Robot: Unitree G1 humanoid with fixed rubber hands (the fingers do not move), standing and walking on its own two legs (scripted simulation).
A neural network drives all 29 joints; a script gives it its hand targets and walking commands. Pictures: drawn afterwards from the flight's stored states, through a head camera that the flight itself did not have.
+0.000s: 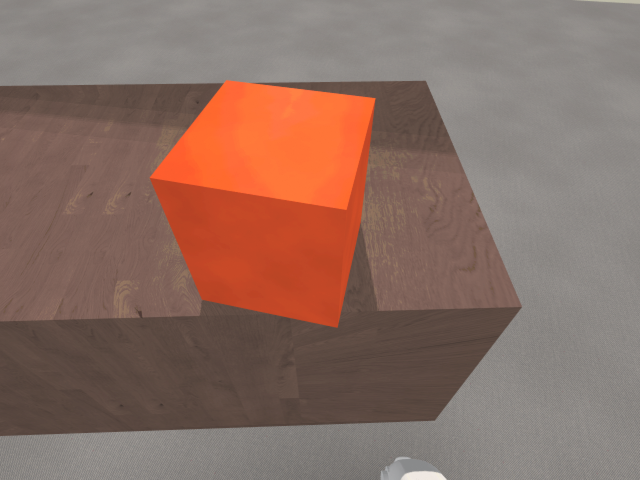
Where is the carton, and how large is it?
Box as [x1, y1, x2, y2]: [150, 80, 374, 327]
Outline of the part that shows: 226,80 150,177 201,298 337,327 360,222 374,98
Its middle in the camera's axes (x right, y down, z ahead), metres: -0.06 -0.05 +0.61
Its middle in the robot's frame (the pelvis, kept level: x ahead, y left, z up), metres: +0.51 +0.08 +0.04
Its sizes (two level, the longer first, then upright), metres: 0.235 0.231 0.265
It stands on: a pedestal, 0.64 m high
